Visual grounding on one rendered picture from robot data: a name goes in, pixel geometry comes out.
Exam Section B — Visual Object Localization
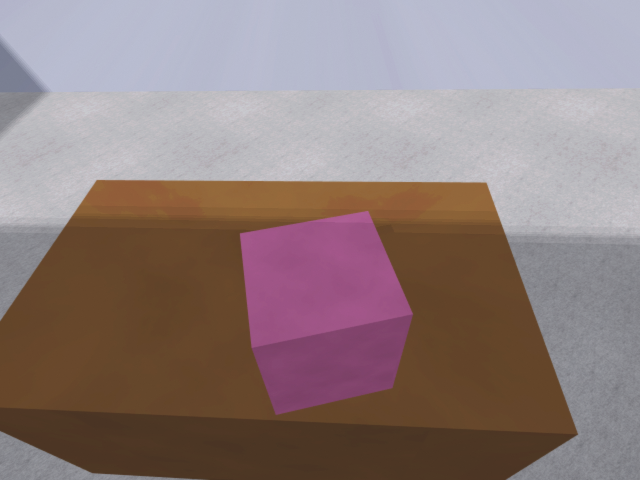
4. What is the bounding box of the carton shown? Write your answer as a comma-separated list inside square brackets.
[240, 211, 413, 415]

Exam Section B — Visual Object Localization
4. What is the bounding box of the pedestal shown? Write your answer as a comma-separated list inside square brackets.
[0, 180, 578, 480]

